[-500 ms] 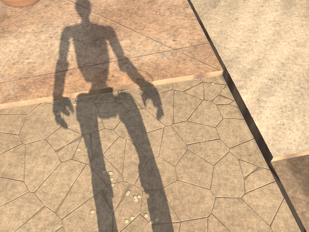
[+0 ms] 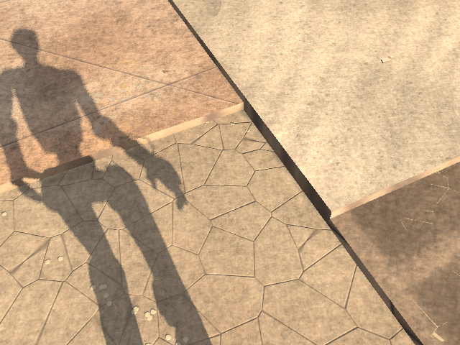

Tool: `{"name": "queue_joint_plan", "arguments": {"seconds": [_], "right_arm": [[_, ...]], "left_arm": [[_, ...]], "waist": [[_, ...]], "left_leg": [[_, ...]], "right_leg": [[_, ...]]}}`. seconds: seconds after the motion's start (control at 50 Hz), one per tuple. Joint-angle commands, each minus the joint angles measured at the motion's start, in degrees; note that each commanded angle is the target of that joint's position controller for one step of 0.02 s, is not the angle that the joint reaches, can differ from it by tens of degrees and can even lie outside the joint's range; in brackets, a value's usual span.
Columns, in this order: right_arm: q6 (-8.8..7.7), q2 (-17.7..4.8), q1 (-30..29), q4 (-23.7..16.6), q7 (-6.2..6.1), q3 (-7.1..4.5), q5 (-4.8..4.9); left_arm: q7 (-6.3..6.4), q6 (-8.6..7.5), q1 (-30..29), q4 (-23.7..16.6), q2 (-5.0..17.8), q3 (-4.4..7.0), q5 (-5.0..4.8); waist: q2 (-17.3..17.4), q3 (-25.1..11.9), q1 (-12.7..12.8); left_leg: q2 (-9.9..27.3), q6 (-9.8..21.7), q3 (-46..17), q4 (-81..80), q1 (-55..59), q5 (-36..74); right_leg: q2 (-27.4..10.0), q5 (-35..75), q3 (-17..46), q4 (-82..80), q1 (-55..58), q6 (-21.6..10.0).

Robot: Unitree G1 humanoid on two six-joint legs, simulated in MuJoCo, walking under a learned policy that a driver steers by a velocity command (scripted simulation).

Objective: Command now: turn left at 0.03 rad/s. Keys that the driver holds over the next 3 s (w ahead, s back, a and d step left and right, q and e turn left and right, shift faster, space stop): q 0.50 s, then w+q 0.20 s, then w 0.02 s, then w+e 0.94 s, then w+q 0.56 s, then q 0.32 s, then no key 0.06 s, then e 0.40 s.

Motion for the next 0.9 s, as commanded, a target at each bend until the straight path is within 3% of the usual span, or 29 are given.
{"name": "queue_joint_plan", "arguments": {"seconds": [0.02,0.06,0.08,0.1,0.12,0.14,0.18,0.26,0.32,0.36,0.4,0.42,0.44,0.46,0.48,0.5,0.52,0.56,0.62,0.7,0.78,0.84,0.86,0.88,0.9], "right_arm": [[-0.77,-3.1,0.6,-1.7,-0.09,-0.07,0.43],[-1.62,-3.9,1.7,-1.3,-0.19,0.04,0.18],[-2.36,-6.1,1.7,-1.5,-0.37,-0.21,-0.4],[-2.85,-11.2,0.2,-2.2,-0.25,-1.11,-0.44],[-2.95,-10.7,0.3,-1.6,0.54,-1.24,0.27],[-3.06,-8.9,0.2,-1.8,1.0,-0.85,0.23],[-2.77,-8.9,0.4,-1.9,0.98,-1.18,0.01],[-1.78,-10.2,2.4,-1.0,0.27,-2.79,0.28],[-0.86,-9.9,1.2,-1.5,0.57,-3.5,0.2],[-0.34,-10.1,-0.8,-2.2,1.02,-3.93,0.19],[-0.09,-9.5,-4.0,-3.4,1.26,-3.98,0.71],[-0.38,-6.8,-2.6,-4.3,1.28,-3.33,0.86],[-0.77,-2.8,0.7,-5.0,1.0,-2.43,0.77],[-0.65,-8.0,-0.6,-4.4,0.62,-3.45,-0.83],[-0.48,-9.2,-0.1,-3.3,0.78,-4.07,-0.53],[-0.13,-8.4,1.2,-2.2,1.18,-4.1,-0.58],[0.2,-8.1,2.4,-1.7,1.89,-4.01,-0.73],[0.37,-7.7,0.3,-2.4,3.58,-3.51,-1.09],[0.06,-7.2,-5.5,-4.7,5.04,-3.11,-1.3],[-0.6,-5.7,-8.3,-6.1,5.72,-2.63,-1.39],[-1.96,-2.6,-10.4,-6.9,5.58,-1.21,-1.42],[-2.98,-2.4,-12.0,-7.5,4.88,-0.52,-1.66],[-3.38,-2.4,-10.8,-7.2,4.48,-0.45,-1.56],[-3.91,-2.2,-6.8,-5.9,4.04,-0.45,-1.54],[-4.67,-3.4,0.5,-3.2,3.31,-1.02,-1.7]], "left_arm": [[0.69,-0.71,0.3,-1.0,6.9,0.53,0.31],[1.2,-0.57,-0.5,-0.3,8.6,0.75,-0.46],[1.28,-0.83,0.0,-0.6,8.4,0.7,-0.48],[1.16,-0.96,2.0,-1.3,7.7,0.78,-0.81],[1.54,-0.45,0.8,-0.3,7.2,0.75,-0.85],[1.82,-0.3,0.4,-0.2,6.9,0.64,-0.61],[1.65,-0.31,-1.3,-0.2,6.7,0.99,-0.99],[1.27,-0.49,-2.9,-1.4,5.5,0.97,-1.38],[1.41,-0.87,-2.8,-2.1,5.0,0.7,-1.7],[1.51,-1.1,-0.4,-2.1,5.2,0.69,-1.85],[2.1,-1.54,4.5,-1.0,6.1,1.01,-1.3],[2.66,-1.71,5.3,-1.1,11.0,2.05,-0.34],[2.67,-1.24,0.6,-3.5,17.0,3.11,-0.25],[2.28,-1.0,0.6,-3.4,15.5,2.89,0.58],[1.95,-1.15,-1.4,-4.2,10.7,1.57,0.34],[1.85,-1.31,-3.8,-4.6,8.4,0.94,-0.02],[1.88,-1.54,-3.4,-4.9,8.0,0.8,0.15],[1.87,-1.96,0.4,-4.1,8.7,1.07,0.11],[1.62,-2.88,6.3,-2.2,10.1,1.87,-0.15],[1.03,-4.51,9.5,-0.4,10.2,2.43,-0.03],[-0.34,-5.84,11.9,2.1,8.4,1.97,0.23],[-1.42,-5.84,12.8,4.3,8.9,2.02,-0.19],[-1.7,-5.61,12.9,4.8,9.4,2.14,-0.46],[-1.79,-5.32,11.8,5.1,9.8,2.24,-0.97],[-1.79,-5.23,10.8,5.2,9.4,2.03,-1.34]], "waist": [[-6.9,-4.2,0.6],[-4.5,-3.0,-1.4],[-1.5,-3.6,-0.6],[5.5,-3.9,2.5],[7.8,-3.1,1.1],[9.0,-2.6,1.0],[9.8,-2.5,-0.2],[6.0,-3.9,-1.0],[7.2,-5.4,-1.3],[8.0,-6.3,-0.3],[6.5,-6.6,2.6],[-2.1,-6.3,1.6],[-15.2,-5.7,-0.6],[-11.4,-4.6,0.2],[-6.3,-2.9,-1.4],[-5.4,-1.0,-2.8],[-7.3,-2.6,-2.8],[-10.4,-1.7,-0.1],[-8.2,0.2,3.2],[-7.5,1.3,4.3],[-7.9,2.8,4.4],[-9.8,3.0,3.5],[-9.7,2.4,2.4],[-8.4,1.4,-0.3],[-5.3,-1.8,-4.0]], "left_leg": [[-0.8,1.5,0.9,-9.1,8.3,1.2],[-0.7,2.7,-0.5,-21.8,13.7,10.9],[3.3,3.7,-6.9,-24.0,15.5,14.9],[10.4,6.8,-16.5,-24.0,14.9,25.7],[14.4,11.6,-21.2,-24.6,11.2,30.4],[15.3,13.1,-23.2,-25.2,10.6,31.1],[13.2,13.3,-23.0,-25.1,11.6,29.6],[10.7,13.9,-22.2,-23.7,16.0,31.3],[8.5,12.6,-22.0,-22.8,15.2,30.1],[7.1,11.1,-22.6,-21.8,12.3,28.8],[3.5,7.0,-21.6,-18.6,5.6,20.7],[-1.0,3.8,-17.2,-11.5,-1.7,8.9],[-10.4,1.3,-6.2,-0.4,-10.4,-8.5],[-5.7,1.3,-5.0,11.1,-8.6,-12.0],[-4.8,1.7,-6.0,15.9,-7.2,-9.2],[-4.2,1.5,-5.1,19.3,-7.1,-5.8],[-3.5,1.4,-4.1,20.6,-8.3,-2.3],[-2.5,0.6,-2.3,19.6,-12.8,0.2],[-1.6,-0.5,-2.1,15.3,-18.2,1.9],[-0.1,-0.1,-1.1,10.1,-19.8,3.8],[-0.4,2.1,-0.1,-0.1,-13.4,4.2],[-1.3,3.9,5.9,-8.1,-4.4,2.0],[-2.0,4.5,7.0,-10.6,-0.3,3.2],[-2.8,5.2,7.6,-15.2,6.7,7.3],[-3.5,5.8,6.9,-19.2,18.4,10.8]], "right_leg": [[-16.3,10.4,10.7,-5.2,0.1,-6.1],[-15.5,10.9,9.6,-2.0,-1.8,-3.4],[-13.7,9.2,8.4,0.9,-2.5,-1.3],[-7.5,2.9,2.5,5.2,-4.5,0.7],[-3.7,-5.9,-1.8,7.0,-3.5,2.0],[-3.5,-9.3,-3.1,9.1,-3.5,2.5],[-2.3,-14.2,-4.1,14.4,-6.3,3.0],[-3.2,-17.7,-3.4,22.0,-12.6,5.3],[-2.9,-15.6,-4.3,17.3,-10.1,6.2],[-2.3,-13.1,-4.9,10.3,-4.7,5.7],[-3.2,-4.4,-4.5,-4.0,5.3,4.8],[-13.1,-8.8,5.6,-10.9,10.1,2.7],[-27.3,-7.1,21.3,-14.1,10.1,-2.9],[-30.7,0.4,20.8,-11.2,2.8,-8.1],[-27.3,5.1,15.9,-10.3,0.6,-8.3],[-23.4,8.7,9.5,-9.0,-0.3,-6.6],[-20.4,2.6,6.0,-9.5,2.7,-4.7],[-19.0,-8.4,4.6,-11.9,7.3,-4.3],[-21.8,-12.9,5.9,-14.2,14.2,-5.4],[-23.7,-11.2,3.0,-15.4,17.3,-5.8],[-22.8,-8.1,-0.1,-15.9,12.6,-6.2],[-21.5,3.4,-1.4,-12.8,7.8,-6.7],[-21.7,8.4,-1.2,-10.8,6.2,-6.7],[-21.2,11.7,-1.8,-7.4,3.2,-6.0],[-19.0,15.8,-3.9,-0.3,-1.6,-4.5]]}}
